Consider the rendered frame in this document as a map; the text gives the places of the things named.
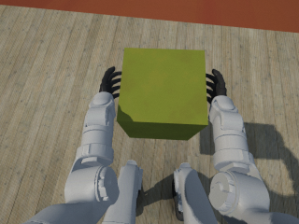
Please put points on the carton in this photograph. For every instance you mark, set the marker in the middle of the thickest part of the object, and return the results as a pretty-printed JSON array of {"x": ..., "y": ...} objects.
[{"x": 163, "y": 93}]

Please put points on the robot left forearm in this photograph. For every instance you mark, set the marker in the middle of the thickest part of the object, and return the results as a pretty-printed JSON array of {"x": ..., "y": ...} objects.
[{"x": 96, "y": 142}]

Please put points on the left robot upper arm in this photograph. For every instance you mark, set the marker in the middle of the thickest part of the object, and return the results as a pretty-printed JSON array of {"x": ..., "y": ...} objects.
[{"x": 88, "y": 193}]

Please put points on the right robot upper arm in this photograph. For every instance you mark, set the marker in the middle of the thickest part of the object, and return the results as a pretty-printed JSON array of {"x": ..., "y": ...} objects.
[{"x": 244, "y": 199}]

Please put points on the robot right hand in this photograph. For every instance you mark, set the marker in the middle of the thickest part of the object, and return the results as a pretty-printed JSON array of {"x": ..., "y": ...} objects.
[{"x": 218, "y": 87}]

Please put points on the robot left hand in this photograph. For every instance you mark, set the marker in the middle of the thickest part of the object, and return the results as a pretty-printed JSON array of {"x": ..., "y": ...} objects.
[{"x": 107, "y": 82}]

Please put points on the robot right shin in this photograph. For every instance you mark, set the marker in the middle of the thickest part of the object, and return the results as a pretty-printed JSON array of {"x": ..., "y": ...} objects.
[{"x": 180, "y": 207}]

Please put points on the robot right forearm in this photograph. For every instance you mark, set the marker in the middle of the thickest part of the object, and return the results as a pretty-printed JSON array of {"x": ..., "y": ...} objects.
[{"x": 230, "y": 139}]

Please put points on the right robot foot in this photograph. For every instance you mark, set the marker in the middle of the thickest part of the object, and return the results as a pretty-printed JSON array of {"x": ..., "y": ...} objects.
[{"x": 179, "y": 214}]

